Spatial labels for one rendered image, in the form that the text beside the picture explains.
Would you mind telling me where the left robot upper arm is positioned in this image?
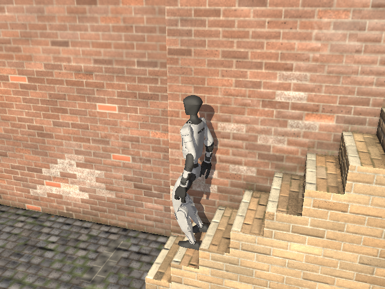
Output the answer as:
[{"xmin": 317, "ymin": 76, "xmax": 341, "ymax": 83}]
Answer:
[{"xmin": 180, "ymin": 125, "xmax": 197, "ymax": 160}]

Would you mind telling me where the robot left forearm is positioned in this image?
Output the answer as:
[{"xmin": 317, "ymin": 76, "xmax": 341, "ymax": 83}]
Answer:
[{"xmin": 179, "ymin": 154, "xmax": 194, "ymax": 187}]

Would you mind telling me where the robot right forearm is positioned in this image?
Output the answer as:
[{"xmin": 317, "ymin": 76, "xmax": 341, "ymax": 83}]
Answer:
[{"xmin": 204, "ymin": 142, "xmax": 214, "ymax": 163}]

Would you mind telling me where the right robot shin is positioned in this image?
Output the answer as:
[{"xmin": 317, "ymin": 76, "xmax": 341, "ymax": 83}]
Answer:
[{"xmin": 182, "ymin": 198, "xmax": 203, "ymax": 228}]

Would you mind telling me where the robot left hand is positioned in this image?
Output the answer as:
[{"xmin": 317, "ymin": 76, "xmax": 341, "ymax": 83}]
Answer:
[{"xmin": 174, "ymin": 186, "xmax": 188, "ymax": 203}]

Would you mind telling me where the robot left foot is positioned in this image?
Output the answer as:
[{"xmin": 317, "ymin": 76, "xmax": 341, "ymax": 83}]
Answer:
[{"xmin": 178, "ymin": 240, "xmax": 201, "ymax": 250}]

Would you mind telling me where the robot right hand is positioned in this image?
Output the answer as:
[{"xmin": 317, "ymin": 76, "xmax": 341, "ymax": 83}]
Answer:
[{"xmin": 199, "ymin": 161, "xmax": 212, "ymax": 179}]

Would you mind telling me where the right robot upper arm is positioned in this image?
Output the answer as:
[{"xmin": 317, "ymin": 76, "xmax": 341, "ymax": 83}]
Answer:
[{"xmin": 199, "ymin": 117, "xmax": 214, "ymax": 146}]

